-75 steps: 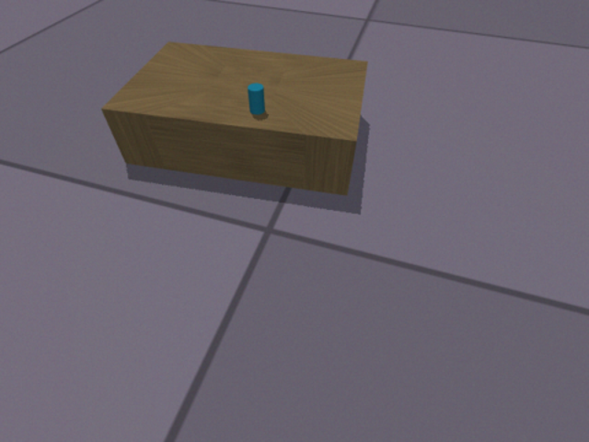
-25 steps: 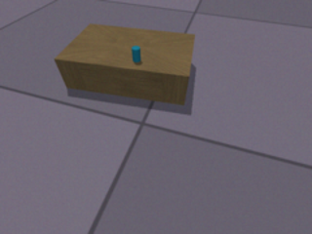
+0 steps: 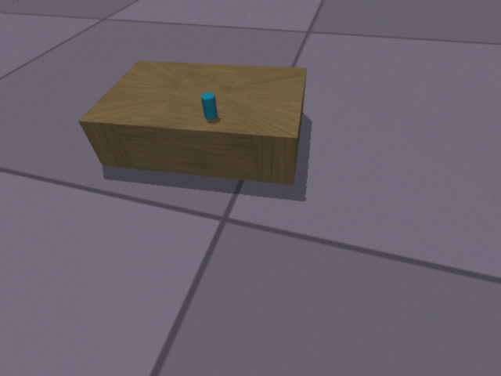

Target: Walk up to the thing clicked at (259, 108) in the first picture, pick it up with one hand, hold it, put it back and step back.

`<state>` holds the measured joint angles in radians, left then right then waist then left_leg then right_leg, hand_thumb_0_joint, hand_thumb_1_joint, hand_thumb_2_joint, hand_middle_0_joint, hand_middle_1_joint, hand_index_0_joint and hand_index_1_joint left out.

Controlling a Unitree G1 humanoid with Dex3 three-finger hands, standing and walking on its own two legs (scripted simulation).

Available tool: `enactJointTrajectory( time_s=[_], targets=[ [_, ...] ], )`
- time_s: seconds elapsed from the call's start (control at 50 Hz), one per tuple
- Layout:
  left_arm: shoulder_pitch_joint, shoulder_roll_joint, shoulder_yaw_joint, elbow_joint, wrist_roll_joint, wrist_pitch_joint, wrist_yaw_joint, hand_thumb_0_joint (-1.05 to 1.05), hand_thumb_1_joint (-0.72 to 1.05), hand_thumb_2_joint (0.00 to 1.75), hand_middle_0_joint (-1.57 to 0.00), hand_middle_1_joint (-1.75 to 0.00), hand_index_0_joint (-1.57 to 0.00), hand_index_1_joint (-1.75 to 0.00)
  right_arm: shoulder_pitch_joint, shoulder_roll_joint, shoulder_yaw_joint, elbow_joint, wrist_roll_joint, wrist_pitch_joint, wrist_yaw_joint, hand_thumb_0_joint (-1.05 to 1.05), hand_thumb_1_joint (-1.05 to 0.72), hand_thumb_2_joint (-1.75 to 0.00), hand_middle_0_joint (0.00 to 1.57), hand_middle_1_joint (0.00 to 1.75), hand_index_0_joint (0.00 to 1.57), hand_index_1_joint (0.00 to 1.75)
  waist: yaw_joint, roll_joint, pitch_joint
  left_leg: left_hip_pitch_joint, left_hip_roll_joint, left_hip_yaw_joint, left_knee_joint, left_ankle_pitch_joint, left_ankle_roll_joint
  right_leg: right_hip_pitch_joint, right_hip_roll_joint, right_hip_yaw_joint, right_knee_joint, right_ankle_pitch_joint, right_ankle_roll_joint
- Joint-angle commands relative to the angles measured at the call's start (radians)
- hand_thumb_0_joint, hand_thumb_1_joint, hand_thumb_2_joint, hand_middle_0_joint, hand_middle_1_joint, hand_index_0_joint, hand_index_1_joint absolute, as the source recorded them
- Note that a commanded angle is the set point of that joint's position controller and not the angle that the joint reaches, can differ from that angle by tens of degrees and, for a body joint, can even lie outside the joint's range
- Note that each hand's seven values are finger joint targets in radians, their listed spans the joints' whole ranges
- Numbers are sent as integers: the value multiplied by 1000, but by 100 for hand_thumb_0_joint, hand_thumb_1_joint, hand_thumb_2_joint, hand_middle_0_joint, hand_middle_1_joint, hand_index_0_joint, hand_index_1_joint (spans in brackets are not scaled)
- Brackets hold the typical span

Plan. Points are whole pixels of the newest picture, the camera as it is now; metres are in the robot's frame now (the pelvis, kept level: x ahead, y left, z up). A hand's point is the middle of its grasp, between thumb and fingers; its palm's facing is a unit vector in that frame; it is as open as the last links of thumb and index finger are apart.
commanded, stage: walk up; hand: left
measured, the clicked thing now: (209, 106) +1.44 +0.26 -0.38
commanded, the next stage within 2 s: none
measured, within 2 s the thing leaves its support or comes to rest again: neither
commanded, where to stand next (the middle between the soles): +0.99 +0.07 m, yaw -2 degrees
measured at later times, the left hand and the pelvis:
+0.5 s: hand (116, 315) +0.28 +0.30 -0.15, palm faces +0.00 -0.95 -0.33, open 7.4 cm; pelvis +0.25 +0.04 +0.00, yaw +1 degrees
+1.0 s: hand (157, 203) +0.54 +0.26 -0.11, palm faces +0.01 -0.91 -0.41, open 7.4 cm; pelvis +0.49 -0.01 +0.01, yaw +0 degrees
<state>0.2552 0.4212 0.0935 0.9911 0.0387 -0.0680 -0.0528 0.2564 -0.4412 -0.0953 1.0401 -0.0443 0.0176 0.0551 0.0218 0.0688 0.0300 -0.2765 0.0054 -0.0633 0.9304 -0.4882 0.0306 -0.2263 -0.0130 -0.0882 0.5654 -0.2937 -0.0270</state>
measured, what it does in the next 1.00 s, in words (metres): walks ahead: left foot, then right foot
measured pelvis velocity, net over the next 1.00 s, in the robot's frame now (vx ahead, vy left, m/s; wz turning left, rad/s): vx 0.49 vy -0.01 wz -0.01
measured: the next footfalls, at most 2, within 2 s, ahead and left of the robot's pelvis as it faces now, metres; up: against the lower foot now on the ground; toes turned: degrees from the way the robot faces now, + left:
left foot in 0.34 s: +0.33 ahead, +0.14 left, +0.00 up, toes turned +6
right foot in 0.80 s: +0.57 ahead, -0.11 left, +0.00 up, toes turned -4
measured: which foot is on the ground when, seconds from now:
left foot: up 0.00-0.32, down 0.34-0.82, up 0.84-1.00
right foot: down 0.00-0.38, up 0.40-0.78, down 0.80-1.00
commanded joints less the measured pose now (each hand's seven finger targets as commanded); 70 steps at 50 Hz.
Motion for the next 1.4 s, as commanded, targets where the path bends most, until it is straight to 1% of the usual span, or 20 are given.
enactJointTrajectory(
  time_s=[0.0,0.24,0.3,0.32,0.36,0.38,0.48,0.66,0.76,0.78,0.82,0.84,0.92,0.96,1.12,1.22,1.24,1.28,1.3,1.38],
  targets=[
    [-36,263,44,-99,-20,-38,24,0,90,90,-20,-30,-20,-30,-99,-193,-28,-122,29,-74,6,0,-90,-90,20,30,20,30,2,-128,147,-382,65,-114,133,144,-7,128,-302,449,-472,-315,-152],
    [86,262,33,-121,-30,-42,25,0,90,90,-20,-30,-20,-30,-246,-121,-19,-238,13,-73,46,0,-90,-90,20,30,20,30,57,-158,73,-146,58,116,-366,395,-8,190,-226,70,-325,353,-124],
    [55,268,31,-142,-43,-34,37,0,90,90,-20,-30,-20,-30,-50,-146,-44,-196,1,-78,31,0,-90,-90,20,30,20,30,-48,-86,-39,85,10,155,-447,387,43,196,-200,17,-14,582,-111],
    [97,224,13,-152,-47,-26,40,0,90,90,-20,-30,-20,-30,106,-197,-67,-160,-13,-84,21,0,-90,-90,20,30,20,30,-107,12,-144,334,2,127,-441,320,99,67,-141,-19,241,537,-74],
    [181,160,-4,-168,-68,-19,43,0,90,90,-20,-30,-20,-30,225,-320,-107,-184,-1,-94,-1,0,-90,-90,20,30,20,30,-141,221,-289,684,397,-616,-577,171,269,-399,121,74,639,-233,-13],
    [121,238,2,-157,-58,-16,55,0,90,90,-20,-30,-20,-30,180,-313,-114,-194,34,-92,-6,0,-90,-90,20,30,20,30,-141,123,-277,630,433,-640,-605,157,326,-421,32,179,731,-242,-42],
    [128,178,-7,-143,-65,-11,22,0,90,90,-20,-30,-20,-30,7,-182,-42,-240,48,-107,-24,0,-90,-90,20,30,20,30,-31,26,-3,138,251,-75,-660,527,167,-260,-50,186,576,-12,-13],
    [-19,148,7,-197,-34,-17,-22,0,90,90,-20,-30,-20,-30,-8,-207,-39,-286,40,-127,-7,0,-90,-90,20,30,20,30,-35,83,64,68,217,59,-654,462,162,-155,-82,53,54,213,9],
    [147,209,45,-130,-26,-26,-5,0,90,90,-20,-30,-20,-30,-9,-183,-28,-304,37,-108,-11,0,-90,-90,20,30,20,30,71,-86,-62,-24,156,101,-306,415,110,198,-20,16,-6,142,-29],
    [234,257,67,-116,-20,-36,8,0,90,90,-20,-30,-20,-30,61,-132,-9,-301,37,-107,-9,0,-90,-90,20,30,20,30,108,-255,-124,-109,82,153,-35,341,79,325,-77,116,-83,-21,-46],
    [238,356,79,-142,-37,-42,22,0,90,90,-20,-30,-20,-30,108,-184,-12,-291,42,-94,-16,0,-90,-90,20,30,20,30,88,-330,-130,-374,-25,69,296,-58,19,404,-434,797,-291,-116,-230],
    [177,350,75,-167,-48,-40,28,0,90,90,-20,-30,-20,-30,85,-208,-14,-272,39,-90,-26,0,-90,-90,20,30,20,30,74,-279,-88,-380,24,19,333,-26,11,323,-449,807,-307,-105,-267],
    [70,246,37,-182,-52,-49,37,0,90,90,-20,-30,-20,-30,108,-153,-4,-229,57,-76,-13,0,-90,-90,20,30,20,30,-12,-229,-6,-244,65,-27,206,161,11,84,-242,315,-276,219,-136],
    [73,228,29,-196,-46,-56,35,0,90,90,-20,-30,-20,-30,120,-146,-9,-221,45,-66,-3,0,-90,-90,20,30,20,30,-16,-211,-12,-211,52,-1,151,200,-7,57,-218,229,-274,279,-161],
    [103,267,43,-216,-29,-56,29,0,90,90,-20,-30,-20,-30,-73,-125,-21,-283,21,-76,30,0,-90,-90,20,30,20,30,32,-201,43,-176,92,74,-281,315,-31,33,-242,162,-277,101,-169],
    [69,256,26,-221,-27,-44,30,0,90,90,-20,-30,-20,-30,63,-165,-46,-231,19,-94,23,0,-90,-90,20,30,20,30,-71,-105,-34,169,42,118,-379,310,13,-102,-216,127,-53,123,-123],
    [94,208,9,-223,-27,-40,30,0,90,90,-20,-30,-20,-30,177,-214,-66,-199,11,-101,11,0,-90,-90,20,30,20,30,-122,27,-92,310,62,45,-429,186,45,-174,-148,76,190,160,-95],
    [185,149,-12,-211,-42,-25,35,0,90,90,-20,-30,-20,-30,173,-309,-81,-241,20,-111,-9,0,-90,-90,20,30,20,30,-90,195,-73,373,402,-557,-694,-99,172,-462,50,66,565,-215,-23],
    [149,232,5,-195,-33,-18,48,0,90,90,-20,-30,-20,-30,145,-316,-84,-242,45,-106,-5,0,-90,-90,20,30,20,30,-90,140,-31,313,445,-588,-688,-109,247,-472,-20,122,636,-237,-36],
    [148,207,1,-157,-50,-19,28,0,90,90,-20,-30,-20,-30,62,-202,-32,-264,49,-118,-19,0,-90,-90,20,30,20,30,-29,53,48,117,257,-133,-650,400,120,-331,-72,177,507,-50,-22]
  ],
)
